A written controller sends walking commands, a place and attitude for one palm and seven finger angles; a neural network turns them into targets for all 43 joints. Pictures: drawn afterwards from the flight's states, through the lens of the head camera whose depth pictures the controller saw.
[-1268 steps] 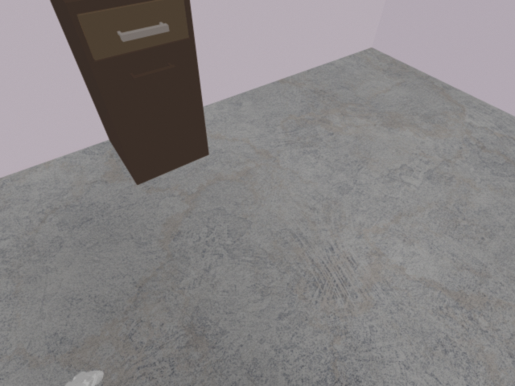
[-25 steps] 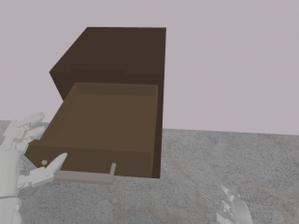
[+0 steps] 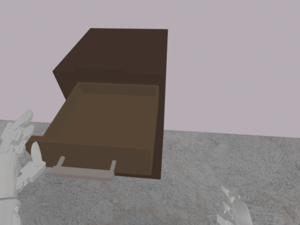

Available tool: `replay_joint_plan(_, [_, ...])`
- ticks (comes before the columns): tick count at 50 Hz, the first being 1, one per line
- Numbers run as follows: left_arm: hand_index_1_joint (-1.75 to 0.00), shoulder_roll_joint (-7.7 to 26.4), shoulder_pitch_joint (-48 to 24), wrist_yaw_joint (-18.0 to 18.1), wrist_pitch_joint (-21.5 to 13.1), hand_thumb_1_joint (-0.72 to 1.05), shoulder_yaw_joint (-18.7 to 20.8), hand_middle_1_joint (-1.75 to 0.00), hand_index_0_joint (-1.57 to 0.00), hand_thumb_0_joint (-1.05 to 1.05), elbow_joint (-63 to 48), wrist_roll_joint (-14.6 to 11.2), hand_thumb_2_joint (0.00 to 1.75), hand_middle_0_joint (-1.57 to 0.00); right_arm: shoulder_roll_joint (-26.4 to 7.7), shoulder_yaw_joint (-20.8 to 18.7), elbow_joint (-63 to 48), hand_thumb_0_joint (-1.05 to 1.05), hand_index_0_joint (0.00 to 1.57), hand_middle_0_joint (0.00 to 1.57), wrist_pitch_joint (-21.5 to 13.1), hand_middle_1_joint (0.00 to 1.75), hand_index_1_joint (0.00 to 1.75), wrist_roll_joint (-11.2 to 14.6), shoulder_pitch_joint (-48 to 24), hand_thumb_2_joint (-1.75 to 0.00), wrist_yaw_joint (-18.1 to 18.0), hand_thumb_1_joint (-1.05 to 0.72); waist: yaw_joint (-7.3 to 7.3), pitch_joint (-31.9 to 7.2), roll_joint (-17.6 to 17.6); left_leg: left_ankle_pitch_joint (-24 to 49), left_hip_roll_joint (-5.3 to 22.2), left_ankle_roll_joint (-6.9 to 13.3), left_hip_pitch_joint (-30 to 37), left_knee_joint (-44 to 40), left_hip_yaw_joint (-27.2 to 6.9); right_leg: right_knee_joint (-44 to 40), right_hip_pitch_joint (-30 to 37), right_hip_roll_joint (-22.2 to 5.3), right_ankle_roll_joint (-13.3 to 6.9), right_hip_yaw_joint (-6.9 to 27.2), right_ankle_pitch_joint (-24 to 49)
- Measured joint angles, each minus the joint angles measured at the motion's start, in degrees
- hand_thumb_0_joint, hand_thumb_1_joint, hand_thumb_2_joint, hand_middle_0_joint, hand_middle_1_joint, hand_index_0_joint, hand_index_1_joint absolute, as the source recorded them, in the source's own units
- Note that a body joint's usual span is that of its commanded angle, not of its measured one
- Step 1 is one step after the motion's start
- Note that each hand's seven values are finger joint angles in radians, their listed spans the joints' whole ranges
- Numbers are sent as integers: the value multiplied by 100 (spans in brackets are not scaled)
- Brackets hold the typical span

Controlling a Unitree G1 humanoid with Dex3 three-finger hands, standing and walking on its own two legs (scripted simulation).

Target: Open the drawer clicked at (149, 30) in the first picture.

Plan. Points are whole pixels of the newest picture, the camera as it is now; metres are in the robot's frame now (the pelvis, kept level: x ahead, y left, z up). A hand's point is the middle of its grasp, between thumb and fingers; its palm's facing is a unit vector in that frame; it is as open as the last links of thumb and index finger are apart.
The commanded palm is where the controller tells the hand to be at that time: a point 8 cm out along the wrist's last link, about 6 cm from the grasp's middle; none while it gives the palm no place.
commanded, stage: step back with the hand held close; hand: left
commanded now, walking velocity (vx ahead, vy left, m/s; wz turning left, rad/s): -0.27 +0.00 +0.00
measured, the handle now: (85, 167) +0.27 +0.24 -0.02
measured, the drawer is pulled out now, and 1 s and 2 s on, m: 0.30 0.30 0.30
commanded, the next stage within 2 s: stop stepping back and stand still in 1.26 s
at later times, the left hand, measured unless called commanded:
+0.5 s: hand (18, 183) +0.14 +0.27 +0.15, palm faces +0.38 -0.80 -0.46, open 7.4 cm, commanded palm +0.08 +0.30 +0.17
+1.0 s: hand out of the picture +0.04 +0.24 +0.16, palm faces +0.40 -0.81 -0.42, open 7.4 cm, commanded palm -0.02 +0.28 +0.17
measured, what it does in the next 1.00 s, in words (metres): walks backwards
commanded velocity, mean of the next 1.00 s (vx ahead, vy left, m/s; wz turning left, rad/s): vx -0.30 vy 0.00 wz -0.07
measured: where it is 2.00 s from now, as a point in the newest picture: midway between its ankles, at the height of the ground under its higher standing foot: outside the picture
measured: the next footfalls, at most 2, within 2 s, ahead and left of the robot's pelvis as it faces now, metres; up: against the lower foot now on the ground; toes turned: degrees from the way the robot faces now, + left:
right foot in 1.10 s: -0.20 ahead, -0.12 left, +0.00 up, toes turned +1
left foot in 1.48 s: -0.32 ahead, +0.02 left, +0.00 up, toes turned +4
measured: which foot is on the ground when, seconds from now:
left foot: down 0.00-1.00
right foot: down 0.00-0.76, up 0.78-1.00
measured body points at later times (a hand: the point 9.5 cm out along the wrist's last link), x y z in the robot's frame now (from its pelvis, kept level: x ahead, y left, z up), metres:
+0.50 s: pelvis -0.04 +0.02 -0.01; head -0.02 +0.04 +0.44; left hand +0.12 +0.31 +0.17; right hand +0.16 -0.20 -0.08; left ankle -0.01 +0.13 -0.74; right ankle -0.01 -0.10 -0.74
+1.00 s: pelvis -0.14 -0.01 -0.01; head -0.11 +0.02 +0.44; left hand +0.01 +0.28 +0.19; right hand +0.06 -0.21 -0.08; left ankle -0.07 +0.12 -0.74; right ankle -0.17 -0.13 -0.71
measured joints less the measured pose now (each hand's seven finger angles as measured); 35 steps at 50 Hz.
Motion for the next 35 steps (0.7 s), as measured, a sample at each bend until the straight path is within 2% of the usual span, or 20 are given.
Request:
replay_joint_plan(5, [-31,91,118,-33,-240,88,235,-31,-21,2,-193,78,89,-21,-107,-51,-211,1,21,20,217,30,30,30,-7,-90,85,-91,-214,-89,31,-54,4,8,-617,358,-177,16,-402,18,4,-180,60])
replay_joint_plan(12, [-30,149,662,43,-384,89,217,-31,-21,2,-669,64,89,-21,-241,-265,-332,1,21,20,512,30,30,38,-35,-90,38,-91,-365,-63,-84,-83,-152,82,-1245,709,-213,356,-998,-127,95,-228,3])
replay_joint_plan(18, [-30,407,908,115,-261,89,377,-31,-21,2,-931,13,89,-21,-120,-282,-463,1,21,20,665,29,30,47,2,-90,-27,-91,-355,-66,-376,5,-315,161,-1417,739,-133,631,-1284,-298,195,-153,-35])
replay_joint_plan(24, [-30,602,787,141,-303,89,586,-31,-21,2,-1097,39,89,-21,122,-94,-589,1,21,20,521,29,30,-27,-33,-90,45,-91,-289,-158,-654,93,-397,172,-1547,790,-21,1105,-1501,-333,195,33,-249])
replay_joint_plan(27, [-30,497,669,129,-367,89,552,-31,-21,2,-1128,82,89,-21,173,-1,-600,1,21,21,432,30,30,-56,-57,-90,117,-91,-266,-273,-619,100,-334,126,-1709,906,-41,1150,-1482,-219,153,75,-416])
replay_joint_plan(31, [-30,366,578,105,-417,89,424,-31,-21,2,-1145,72,89,-21,112,19,-590,1,21,21,432,30,30,3,-140,-90,211,-90,-329,-297,-406,96,-163,50,-1958,1169,-155,1019,-1535,-45,49,-76,-180])
replay_joint_plan(35, [-30,368,555,85,-450,89,244,-31,-21,2,-1155,71,89,-21,-20,-106,-449,1,21,21,554,30,30,63,-36,-90,170,-90,-405,-424,-406,-652,-143,60,-2203,2162,83,992,-1625,-109,28,-237,-95])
